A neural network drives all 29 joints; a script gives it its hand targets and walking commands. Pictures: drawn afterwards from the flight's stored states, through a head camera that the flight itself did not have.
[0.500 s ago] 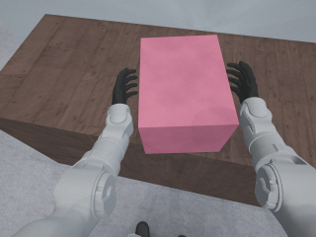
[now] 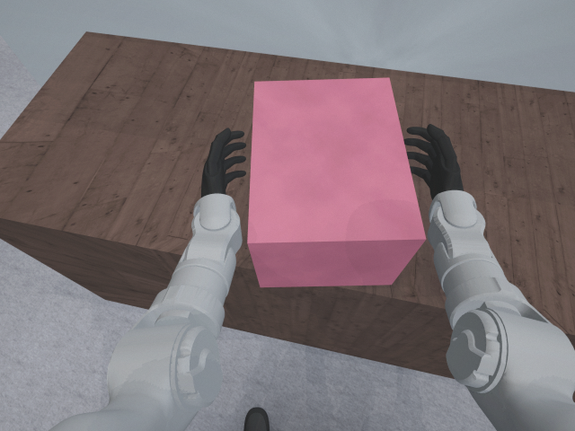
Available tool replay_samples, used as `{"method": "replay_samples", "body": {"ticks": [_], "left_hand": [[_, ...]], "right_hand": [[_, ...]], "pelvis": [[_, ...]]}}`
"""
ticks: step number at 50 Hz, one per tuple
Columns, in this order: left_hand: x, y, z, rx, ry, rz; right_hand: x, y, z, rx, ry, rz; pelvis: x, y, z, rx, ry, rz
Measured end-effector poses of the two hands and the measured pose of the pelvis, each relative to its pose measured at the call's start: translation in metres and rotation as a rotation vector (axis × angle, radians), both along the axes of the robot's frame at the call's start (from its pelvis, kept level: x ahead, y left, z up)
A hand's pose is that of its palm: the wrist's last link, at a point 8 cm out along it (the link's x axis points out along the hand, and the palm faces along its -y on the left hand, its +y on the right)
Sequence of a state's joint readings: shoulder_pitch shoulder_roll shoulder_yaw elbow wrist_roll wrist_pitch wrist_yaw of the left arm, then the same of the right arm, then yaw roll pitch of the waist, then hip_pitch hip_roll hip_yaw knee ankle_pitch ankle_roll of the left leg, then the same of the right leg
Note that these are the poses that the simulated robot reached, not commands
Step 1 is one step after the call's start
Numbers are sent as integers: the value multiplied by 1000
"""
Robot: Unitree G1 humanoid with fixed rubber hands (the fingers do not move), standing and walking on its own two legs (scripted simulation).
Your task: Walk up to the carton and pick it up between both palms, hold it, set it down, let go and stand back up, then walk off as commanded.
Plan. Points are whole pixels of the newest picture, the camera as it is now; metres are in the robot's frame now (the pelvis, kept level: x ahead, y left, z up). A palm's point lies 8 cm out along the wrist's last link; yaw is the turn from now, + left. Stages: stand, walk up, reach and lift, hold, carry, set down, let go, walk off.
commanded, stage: reach and lift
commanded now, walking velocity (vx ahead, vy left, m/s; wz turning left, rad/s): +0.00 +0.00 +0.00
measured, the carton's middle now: (323, 184) +0.51 -0.02 -0.03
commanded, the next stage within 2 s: none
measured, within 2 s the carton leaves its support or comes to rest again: leaves its support in 1.48 s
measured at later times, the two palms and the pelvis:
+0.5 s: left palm (215, 200) +0.43 +0.14 +0.04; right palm (445, 198) +0.45 -0.17 +0.04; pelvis +0.00 +0.00 +0.01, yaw +0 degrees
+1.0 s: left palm (212, 209) +0.42 +0.14 +0.04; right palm (445, 203) +0.44 -0.17 +0.04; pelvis +0.00 +0.00 +0.01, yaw -1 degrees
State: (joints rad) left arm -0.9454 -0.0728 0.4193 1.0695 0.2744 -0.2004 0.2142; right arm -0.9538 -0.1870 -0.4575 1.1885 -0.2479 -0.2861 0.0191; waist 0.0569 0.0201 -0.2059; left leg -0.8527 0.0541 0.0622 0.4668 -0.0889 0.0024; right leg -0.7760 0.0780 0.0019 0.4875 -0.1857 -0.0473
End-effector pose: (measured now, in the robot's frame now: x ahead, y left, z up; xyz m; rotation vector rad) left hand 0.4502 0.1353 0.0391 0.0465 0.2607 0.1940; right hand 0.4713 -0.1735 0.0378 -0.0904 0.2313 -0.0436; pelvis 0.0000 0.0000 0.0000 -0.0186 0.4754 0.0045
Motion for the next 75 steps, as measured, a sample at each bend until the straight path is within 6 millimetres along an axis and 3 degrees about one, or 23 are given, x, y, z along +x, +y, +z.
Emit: {"method": "replay_samples", "body": {"ticks": [22, 50, 75], "left_hand": [[-16, 0, -2, -4, -2, -8], [-31, 2, -3, -43, -18, 13], [-72, 10, -2, -82, 4, -8]], "right_hand": [[-22, 1, 2, -28, -15, -9], [-33, 4, 4, -37, -31, 4], [-82, 11, 9, -39, -6, -27]], "pelvis": [[0, -3, 7, 13, -65, 1], [2, 0, 9, 11, -79, -15], [-8, 3, 14, 12, -186, 3]]}}
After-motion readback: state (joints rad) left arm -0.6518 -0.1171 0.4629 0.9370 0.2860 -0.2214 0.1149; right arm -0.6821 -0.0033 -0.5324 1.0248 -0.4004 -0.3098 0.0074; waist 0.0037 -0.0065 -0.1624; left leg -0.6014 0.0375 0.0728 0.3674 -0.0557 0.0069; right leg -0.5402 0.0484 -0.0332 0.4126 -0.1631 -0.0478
